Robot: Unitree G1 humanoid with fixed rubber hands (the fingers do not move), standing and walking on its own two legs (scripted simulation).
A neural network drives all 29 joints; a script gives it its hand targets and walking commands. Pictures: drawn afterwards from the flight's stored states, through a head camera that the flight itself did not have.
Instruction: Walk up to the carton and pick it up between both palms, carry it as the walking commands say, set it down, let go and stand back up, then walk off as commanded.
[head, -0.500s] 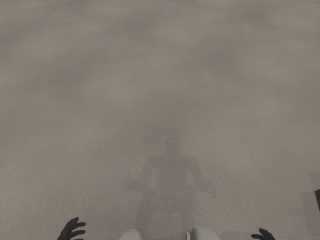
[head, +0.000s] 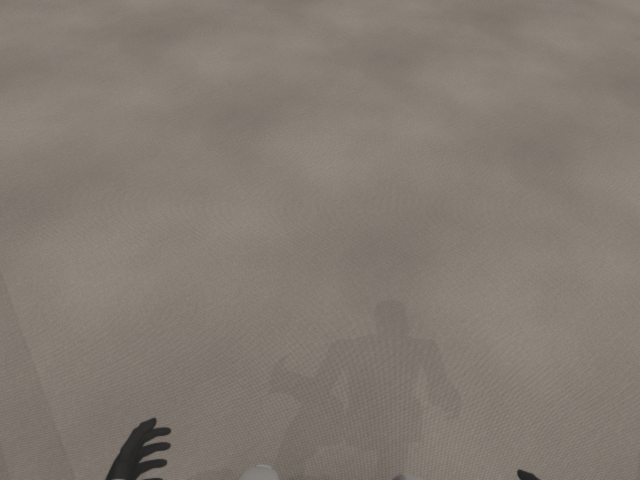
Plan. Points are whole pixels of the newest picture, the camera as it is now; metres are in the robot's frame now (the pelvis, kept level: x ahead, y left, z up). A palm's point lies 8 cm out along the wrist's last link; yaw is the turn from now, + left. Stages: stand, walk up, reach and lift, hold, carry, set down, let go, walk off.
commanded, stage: walk off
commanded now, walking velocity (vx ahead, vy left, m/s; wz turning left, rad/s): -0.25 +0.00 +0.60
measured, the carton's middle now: out of the picture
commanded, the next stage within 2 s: stand in 0.04 s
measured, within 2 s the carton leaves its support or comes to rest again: neither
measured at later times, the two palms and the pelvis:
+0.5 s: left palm out of the picture +0.00 +0.24 -0.08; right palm out of the picture +0.01 -0.29 -0.12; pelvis -0.09 -0.04 +0.01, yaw +7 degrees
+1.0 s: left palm out of the picture -0.06 +0.21 -0.09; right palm out of the picture +0.02 -0.31 -0.11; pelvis -0.10 -0.06 +0.02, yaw +11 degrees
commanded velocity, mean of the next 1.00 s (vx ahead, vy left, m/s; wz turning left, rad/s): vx -0.01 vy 0.00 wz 0.01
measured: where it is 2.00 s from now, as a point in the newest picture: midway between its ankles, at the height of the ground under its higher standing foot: outside the picture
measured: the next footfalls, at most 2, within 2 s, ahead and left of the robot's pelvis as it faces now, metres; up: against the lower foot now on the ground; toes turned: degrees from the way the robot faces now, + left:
right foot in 0.28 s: -0.09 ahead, -0.18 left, +0.00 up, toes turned +7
left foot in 0.54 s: -0.07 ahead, +0.11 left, +0.00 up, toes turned +2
